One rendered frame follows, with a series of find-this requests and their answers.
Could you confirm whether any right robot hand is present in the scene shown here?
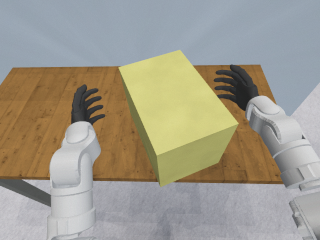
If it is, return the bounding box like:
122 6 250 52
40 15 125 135
213 64 260 111

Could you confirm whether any robot right upper arm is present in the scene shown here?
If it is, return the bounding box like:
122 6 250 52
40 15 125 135
289 191 320 240

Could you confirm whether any left robot hand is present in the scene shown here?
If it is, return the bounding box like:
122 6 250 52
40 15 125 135
71 84 105 125

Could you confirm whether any right robot forearm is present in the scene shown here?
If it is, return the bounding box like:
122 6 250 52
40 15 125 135
245 95 320 192

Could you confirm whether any left robot forearm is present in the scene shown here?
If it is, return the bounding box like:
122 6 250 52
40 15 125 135
46 121 101 240

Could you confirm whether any table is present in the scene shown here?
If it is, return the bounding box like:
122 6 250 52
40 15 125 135
0 64 284 207

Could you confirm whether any carton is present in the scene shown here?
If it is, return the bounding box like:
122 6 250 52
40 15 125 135
118 50 239 187

